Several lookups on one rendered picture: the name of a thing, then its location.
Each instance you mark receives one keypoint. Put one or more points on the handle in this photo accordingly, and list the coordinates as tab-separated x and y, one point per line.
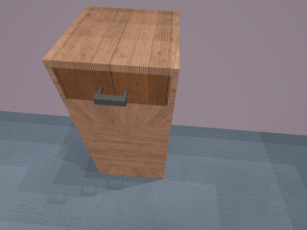
114	100

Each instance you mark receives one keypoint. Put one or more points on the drawer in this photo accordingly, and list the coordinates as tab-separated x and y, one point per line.
81	84

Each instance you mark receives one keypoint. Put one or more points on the cabinet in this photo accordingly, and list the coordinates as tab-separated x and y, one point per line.
129	140

